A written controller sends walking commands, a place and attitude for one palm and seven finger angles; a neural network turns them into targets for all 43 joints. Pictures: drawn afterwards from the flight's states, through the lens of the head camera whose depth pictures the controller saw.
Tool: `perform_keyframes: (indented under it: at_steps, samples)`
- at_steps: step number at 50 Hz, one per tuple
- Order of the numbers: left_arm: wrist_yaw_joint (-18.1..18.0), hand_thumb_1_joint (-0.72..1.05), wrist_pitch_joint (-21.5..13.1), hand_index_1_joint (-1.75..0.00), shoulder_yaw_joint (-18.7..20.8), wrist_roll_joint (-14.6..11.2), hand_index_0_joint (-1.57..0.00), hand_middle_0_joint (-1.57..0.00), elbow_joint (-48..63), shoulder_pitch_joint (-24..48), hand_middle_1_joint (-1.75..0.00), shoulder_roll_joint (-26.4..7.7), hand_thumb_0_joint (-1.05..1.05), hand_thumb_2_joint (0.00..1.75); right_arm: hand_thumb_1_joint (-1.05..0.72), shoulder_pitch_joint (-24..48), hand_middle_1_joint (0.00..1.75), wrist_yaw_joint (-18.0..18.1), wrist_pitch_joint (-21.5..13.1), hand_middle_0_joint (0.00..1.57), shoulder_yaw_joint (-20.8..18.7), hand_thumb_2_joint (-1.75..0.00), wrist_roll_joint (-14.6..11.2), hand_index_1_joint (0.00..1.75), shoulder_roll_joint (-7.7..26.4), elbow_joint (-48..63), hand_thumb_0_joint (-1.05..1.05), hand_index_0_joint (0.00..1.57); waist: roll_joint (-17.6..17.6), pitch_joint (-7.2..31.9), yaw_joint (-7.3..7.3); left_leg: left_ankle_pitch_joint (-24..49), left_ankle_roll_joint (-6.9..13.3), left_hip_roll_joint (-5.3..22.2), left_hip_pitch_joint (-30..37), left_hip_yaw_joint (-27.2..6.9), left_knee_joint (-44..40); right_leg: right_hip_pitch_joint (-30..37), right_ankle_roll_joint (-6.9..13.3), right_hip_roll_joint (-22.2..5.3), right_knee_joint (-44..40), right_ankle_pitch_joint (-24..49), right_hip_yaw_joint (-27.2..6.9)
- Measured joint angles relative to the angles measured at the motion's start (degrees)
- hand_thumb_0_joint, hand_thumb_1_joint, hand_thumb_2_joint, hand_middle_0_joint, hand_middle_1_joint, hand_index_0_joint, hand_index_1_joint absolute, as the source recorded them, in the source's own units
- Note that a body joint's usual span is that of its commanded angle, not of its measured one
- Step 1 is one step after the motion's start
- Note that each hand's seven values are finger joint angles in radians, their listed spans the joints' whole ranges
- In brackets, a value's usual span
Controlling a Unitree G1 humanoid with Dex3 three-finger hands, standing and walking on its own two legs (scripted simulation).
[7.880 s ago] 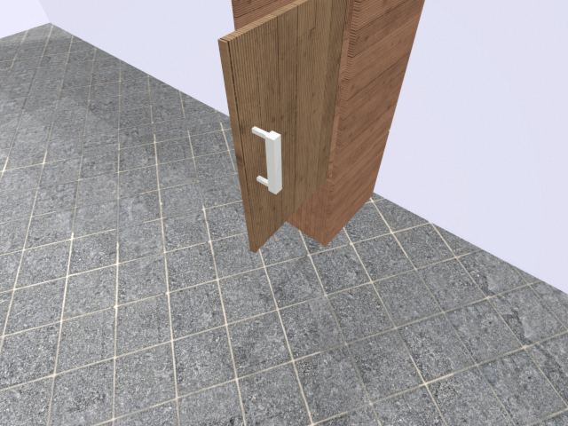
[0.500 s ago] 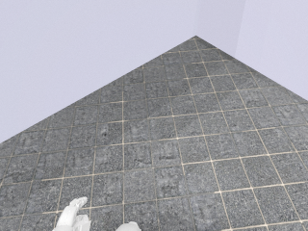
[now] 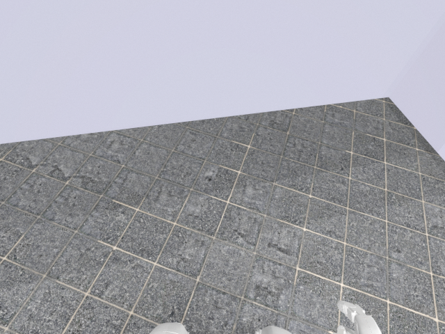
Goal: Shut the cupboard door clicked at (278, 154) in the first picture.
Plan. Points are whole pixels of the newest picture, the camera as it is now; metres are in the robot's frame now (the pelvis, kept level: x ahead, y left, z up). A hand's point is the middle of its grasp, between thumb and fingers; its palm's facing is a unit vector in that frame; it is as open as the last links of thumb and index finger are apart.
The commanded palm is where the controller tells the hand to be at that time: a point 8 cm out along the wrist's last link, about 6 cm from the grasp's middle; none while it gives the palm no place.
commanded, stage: walk to a spot facing it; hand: left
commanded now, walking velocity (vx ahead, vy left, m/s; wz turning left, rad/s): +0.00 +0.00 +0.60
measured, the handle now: out of the picture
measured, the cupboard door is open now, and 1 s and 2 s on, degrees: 93 93 93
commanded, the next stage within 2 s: none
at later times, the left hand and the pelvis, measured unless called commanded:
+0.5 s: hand out of the picture +0.07 +0.14 -0.13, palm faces +0.27 -0.92 -0.29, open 7.4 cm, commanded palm none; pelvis +0.02 -0.07 +0.02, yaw +18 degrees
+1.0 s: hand out of the picture -0.09 +0.16 -0.17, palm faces +0.63 -0.74 -0.23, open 7.4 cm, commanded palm none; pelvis +0.04 -0.02 +0.00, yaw +37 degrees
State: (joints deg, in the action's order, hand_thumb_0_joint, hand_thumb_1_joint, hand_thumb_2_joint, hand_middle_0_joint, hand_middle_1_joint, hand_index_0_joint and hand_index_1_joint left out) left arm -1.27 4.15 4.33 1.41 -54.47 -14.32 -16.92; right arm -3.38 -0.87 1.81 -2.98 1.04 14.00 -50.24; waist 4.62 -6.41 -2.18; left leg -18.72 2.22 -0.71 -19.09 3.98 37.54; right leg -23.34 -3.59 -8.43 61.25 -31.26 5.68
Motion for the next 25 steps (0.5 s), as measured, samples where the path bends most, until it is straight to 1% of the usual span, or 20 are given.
perform_keyframes:
  at_steps: [3,5,7,10,12,14,16,17,18,19,20,21,23,25]
  samples:
    - [0.37,0.91,0.18,-0.30,0.11,0.21,-0.20,-0.19,0.48,1.96,-0.30,-0.05,0.01,0.90,-0.91,-0.93,0.29,0.66,0.30,0.20,0.49,-0.90,0.06,0.30,-0.55,-0.20,0.00,0.20,-0.67,0.36,-0.04,2.27,-0.61,-0.26,1.42,-1.99,-3.98,-4.43,-0.81,1.42,4.59,5.00,-3.42]
    - [0.64,0.91,-0.17,-0.30,-0.06,0.23,-0.19,-0.19,1.33,2.98,-0.30,0.32,0.01,0.90,-0.91,-1.58,0.29,0.76,0.44,0.20,0.68,-0.90,0.01,0.30,-0.80,-0.57,0.00,0.21,-1.40,0.57,0.02,3.80,-0.47,-0.35,2.27,-3.19,-6.45,-5.99,-1.18,1.94,4.38,7.61,-4.66]
    - [0.75,0.91,-0.47,-0.30,-0.28,0.20,-0.19,-0.19,2.23,3.84,-0.30,0.77,0.01,0.90,-0.91,-2.39,0.29,0.70,0.53,0.20,0.79,-0.90,-0.01,0.30,-1.10,-0.88,0.00,0.21,-2.10,0.81,0.28,4.90,-0.58,-0.38,2.76,-4.41,-8.20,-6.45,-1.46,2.47,2.44,8.88,-5.32]
    - [0.78,0.90,-0.64,-0.30,-0.52,0.11,-0.20,-0.19,3.29,5.16,-0.30,1.46,0.00,0.90,-0.91,-3.77,0.29,0.52,0.70,0.20,0.74,-0.90,0.12,0.30,-1.59,-1.27,0.00,0.21,-2.92,1.14,1.03,5.81,-1.15,-0.55,2.70,-6.33,-9.47,-5.67,-1.60,3.39,-2.22,9.08,-5.67]
    - [0.76,0.90,-0.75,-0.30,-0.70,0.00,-0.20,-0.19,3.95,6.11,-0.30,1.97,0.00,0.90,-0.91,-4.67,0.30,0.42,0.88,0.20,0.58,-0.90,0.26,0.30,-1.79,-1.48,0.00,0.21,-3.46,1.13,1.64,6.00,-1.69,-0.73,2.20,-7.70,-9.46,-4.12,-1.47,4.26,-6.75,8.48,-5.62]
    - [0.73,0.90,-1.06,-0.30,-0.91,-0.18,-0.20,-0.19,4.61,6.91,-0.30,2.55,0.00,0.90,-0.91,-5.45,0.30,0.40,1.14,0.21,0.27,-0.90,0.38,0.30,-1.82,-1.71,0.00,0.21,-4.10,1.05,2.33,5.86,-2.40,-0.98,1.38,-9.09,-8.79,-1.81,-1.15,5.37,-12.18,7.95,-5.39]
    - [0.71,0.90,-1.68,-0.30,-1.19,-0.43,-0.20,-0.20,5.25,7.45,-0.30,3.22,0.00,0.90,-0.91,-6.19,0.30,0.47,1.44,0.21,-0.16,-0.90,0.32,0.30,-1.62,-1.97,0.01,0.21,-4.93,1.02,2.93,5.30,-3.30,-1.33,0.14,-10.61,-7.27,1.54,-0.75,6.69,-19.19,9.54,-4.91]
    - [0.71,0.90,-2.22,-0.30,-1.37,-0.52,-0.20,-0.20,5.69,7.41,-0.30,3.47,0.00,0.90,-0.91,-6.68,0.30,0.50,1.59,0.21,-0.42,-0.90,0.15,0.30,-1.47,-2.09,0.01,0.21,-5.18,1.18,3.07,4.72,-3.83,-1.71,-0.69,-11.29,-5.97,4.00,-0.61,7.11,-24.37,12.29,-4.56]
    - [0.58,0.90,-2.94,-0.30,-1.51,-0.36,-0.20,-0.20,5.89,7.34,-0.30,4.03,0.00,0.90,-0.91,-7.01,0.30,0.48,1.73,0.21,-0.78,-0.90,-0.13,0.30,-1.05,-2.33,0.01,0.21,-6.04,1.25,3.05,3.52,-3.81,-1.66,-1.84,-11.89,-3.79,5.50,1.32,7.54,-27.25,12.50,-3.75]
    - [0.42,0.90,-3.43,-0.30,-1.78,-0.14,-0.20,-0.20,5.91,7.32,-0.30,4.77,0.00,0.90,-0.91,-6.90,0.30,0.54,1.93,0.21,-1.24,-0.90,-0.27,0.30,-0.54,-2.84,0.01,0.21,-7.06,0.90,3.12,-1.47,-4.08,-1.62,-3.38,-11.96,0.70,5.66,3.23,7.83,-26.97,12.27,-2.87]
    - [0.33,0.90,-3.70,-0.30,-2.23,-0.03,-0.20,-0.20,5.90,7.15,-0.30,5.32,0.00,0.90,-0.91,-6.88,0.30,0.53,2.19,0.20,-1.56,-0.90,-0.22,0.30,-0.13,-3.23,0.01,0.21,-7.50,0.59,3.37,-5.86,-4.28,-1.97,-5.33,-11.13,6.97,5.98,4.58,7.48,-26.60,11.97,-2.02]
    - [0.19,0.90,-3.90,-0.30,-2.53,-0.01,-0.20,-0.20,5.79,6.83,-0.30,5.85,0.00,0.90,-0.91,-6.90,0.29,0.44,2.39,0.20,-1.78,-0.90,-0.09,0.30,0.23,-3.60,0.01,0.21,-7.66,0.38,3.64,-7.90,-4.52,-2.13,-7.23,-9.95,13.43,6.68,5.38,6.95,-26.90,11.87,-1.16]
    - [-0.11,0.90,-3.83,-0.30,-2.80,-0.19,-0.20,-0.20,5.48,5.97,-0.30,6.73,0.00,0.90,-0.91,-6.92,0.29,0.16,2.85,0.20,-2.10,-0.90,0.03,0.30,0.70,-4.23,0.01,0.21,-7.49,0.18,3.96,-7.35,-5.38,-1.49,-9.90,-7.41,23.66,8.54,5.96,5.97,-28.71,12.34,0.30]
    - [-0.23,0.90,-3.76,-0.30,-3.01,-0.39,-0.20,-0.20,5.08,4.99,-0.30,7.31,0.00,0.90,-0.91,-6.90,0.29,-0.12,3.21,0.20,-2.15,-0.90,0.07,0.30,0.94,-4.59,0.01,0.20,-7.07,0.29,4.34,-5.06,-6.20,-0.29,-11.26,-5.73,28.99,10.17,6.04,5.17,-30.76,13.01,1.87]
